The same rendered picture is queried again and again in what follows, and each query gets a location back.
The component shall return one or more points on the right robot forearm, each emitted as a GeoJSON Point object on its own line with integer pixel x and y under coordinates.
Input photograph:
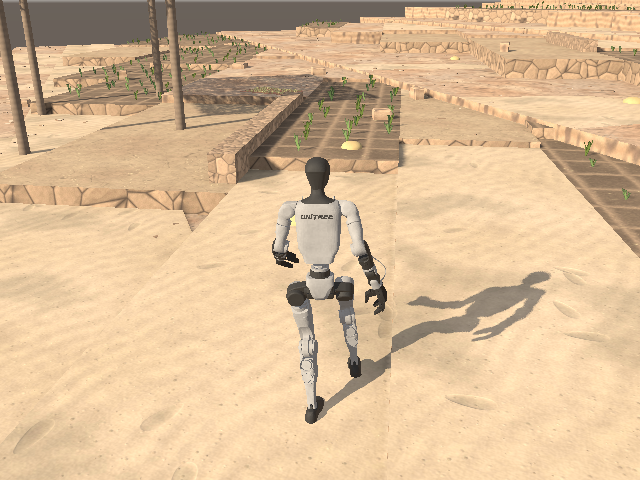
{"type": "Point", "coordinates": [369, 268]}

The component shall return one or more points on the right robot foot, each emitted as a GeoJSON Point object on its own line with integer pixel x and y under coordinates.
{"type": "Point", "coordinates": [355, 370]}

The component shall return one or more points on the robot left upper arm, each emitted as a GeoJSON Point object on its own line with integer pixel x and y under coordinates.
{"type": "Point", "coordinates": [286, 211]}

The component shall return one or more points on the left robot hand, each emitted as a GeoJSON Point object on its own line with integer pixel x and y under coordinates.
{"type": "Point", "coordinates": [290, 257]}

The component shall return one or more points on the robot right upper arm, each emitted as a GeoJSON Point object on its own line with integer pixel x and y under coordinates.
{"type": "Point", "coordinates": [350, 211]}

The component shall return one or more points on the right robot hand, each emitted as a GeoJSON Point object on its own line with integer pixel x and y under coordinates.
{"type": "Point", "coordinates": [382, 298]}

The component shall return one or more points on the left robot forearm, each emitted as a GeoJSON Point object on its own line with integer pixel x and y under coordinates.
{"type": "Point", "coordinates": [278, 256]}

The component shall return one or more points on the robot head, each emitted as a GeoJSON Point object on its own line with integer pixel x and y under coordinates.
{"type": "Point", "coordinates": [317, 170]}

